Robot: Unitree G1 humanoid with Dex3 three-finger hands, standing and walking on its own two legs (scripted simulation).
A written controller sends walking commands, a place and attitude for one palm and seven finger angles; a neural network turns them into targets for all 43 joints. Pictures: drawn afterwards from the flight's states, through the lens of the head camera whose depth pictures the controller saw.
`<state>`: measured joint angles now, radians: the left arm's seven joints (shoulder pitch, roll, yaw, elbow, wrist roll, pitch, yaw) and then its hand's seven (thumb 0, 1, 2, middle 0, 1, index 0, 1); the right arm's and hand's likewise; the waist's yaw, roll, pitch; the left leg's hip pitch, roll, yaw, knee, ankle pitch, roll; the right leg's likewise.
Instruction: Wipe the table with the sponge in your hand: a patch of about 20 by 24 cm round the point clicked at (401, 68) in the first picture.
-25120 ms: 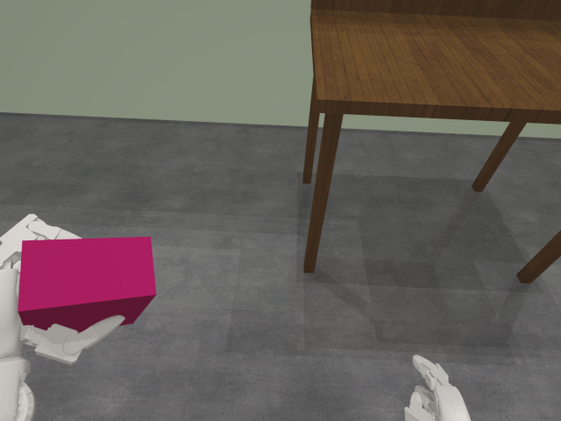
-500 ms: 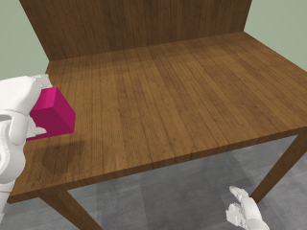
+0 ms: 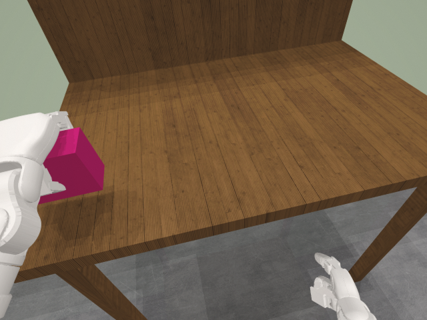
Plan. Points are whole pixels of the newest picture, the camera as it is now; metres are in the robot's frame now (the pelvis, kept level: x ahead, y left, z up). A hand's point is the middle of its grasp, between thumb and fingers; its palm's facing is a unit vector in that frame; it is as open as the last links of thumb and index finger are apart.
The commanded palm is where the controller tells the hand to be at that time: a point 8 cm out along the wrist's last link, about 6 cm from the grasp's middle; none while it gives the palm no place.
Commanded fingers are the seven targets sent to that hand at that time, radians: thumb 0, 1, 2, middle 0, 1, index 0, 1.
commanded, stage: lower the sponge onto the table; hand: left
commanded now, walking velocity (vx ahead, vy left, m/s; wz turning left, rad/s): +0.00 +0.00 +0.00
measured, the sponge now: (56, 173) +0.28 +0.35 +0.14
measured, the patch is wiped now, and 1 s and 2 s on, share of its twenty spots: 0.05 0.05 0.15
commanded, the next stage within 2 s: wipe forward along the first lane in 1.08 s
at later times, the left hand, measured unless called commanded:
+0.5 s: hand (52, 171) +0.26 +0.33 +0.17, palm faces +0.12 +0.00 -0.99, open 10.3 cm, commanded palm +0.23 +0.32 +0.22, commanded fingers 0.00 0.10 1.30 -1.20 -1.60 -1.20 -1.60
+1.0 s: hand (52, 192) +0.24 +0.34 +0.13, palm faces +0.01 -0.03 -1.00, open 10.3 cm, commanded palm +0.22 +0.33 +0.20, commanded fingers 0.00 0.10 1.30 -1.20 -1.60 -1.20 -1.60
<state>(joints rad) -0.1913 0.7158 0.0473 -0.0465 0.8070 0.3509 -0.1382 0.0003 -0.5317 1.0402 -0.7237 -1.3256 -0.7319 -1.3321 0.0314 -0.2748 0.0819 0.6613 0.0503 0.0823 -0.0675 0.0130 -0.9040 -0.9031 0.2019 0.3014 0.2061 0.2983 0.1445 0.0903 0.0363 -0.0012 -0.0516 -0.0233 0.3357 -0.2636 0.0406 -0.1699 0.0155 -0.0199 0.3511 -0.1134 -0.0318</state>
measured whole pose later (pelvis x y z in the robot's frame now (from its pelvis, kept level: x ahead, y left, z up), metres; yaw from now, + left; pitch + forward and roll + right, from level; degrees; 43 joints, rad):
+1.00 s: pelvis +0.00 -0.01 +0.00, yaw +0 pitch -4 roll +0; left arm -0.04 0.67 0.07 -0.01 0.82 0.33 -0.10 0.00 -0.54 1.05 -0.72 -1.33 -0.73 -1.34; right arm 0.06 -0.30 0.06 0.67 0.05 0.08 -0.08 0.01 -0.90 -0.90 0.20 0.30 0.21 0.30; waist 0.13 0.09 0.04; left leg -0.03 -0.05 -0.03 0.36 -0.27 0.03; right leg -0.19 0.02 -0.03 0.37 -0.12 -0.04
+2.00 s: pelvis -0.01 -0.03 -0.01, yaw +1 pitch +4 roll +1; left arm -0.54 0.75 0.09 0.69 0.93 0.03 -0.13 0.03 -0.57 1.06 -0.75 -1.30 -0.76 -1.31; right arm 0.20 -0.32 0.02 0.71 0.06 0.10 -0.11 0.01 -0.90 -0.90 0.20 0.30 0.21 0.30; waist 0.06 0.07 -0.01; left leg -0.25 -0.03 -0.05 0.47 -0.30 0.01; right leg -0.39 0.03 -0.05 0.44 -0.13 -0.06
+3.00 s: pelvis +0.01 +0.00 -0.01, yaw +0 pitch +13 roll -1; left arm -0.84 0.88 0.10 1.06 1.02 -0.12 -0.09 0.03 -0.59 1.07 -0.77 -1.29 -0.77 -1.31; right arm 0.30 -0.31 0.00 0.72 0.08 0.16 -0.11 0.01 -0.90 -0.90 0.20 0.30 0.21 0.30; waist 0.00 0.05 -0.07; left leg -0.41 -0.04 -0.02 0.53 -0.33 0.05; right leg -0.54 0.03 -0.02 0.45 -0.13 -0.02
